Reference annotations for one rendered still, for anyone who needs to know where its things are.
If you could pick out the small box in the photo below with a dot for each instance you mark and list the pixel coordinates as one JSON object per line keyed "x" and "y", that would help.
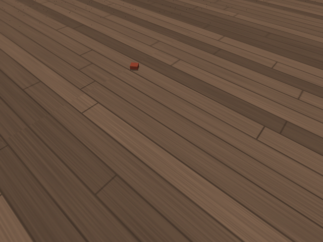
{"x": 134, "y": 66}

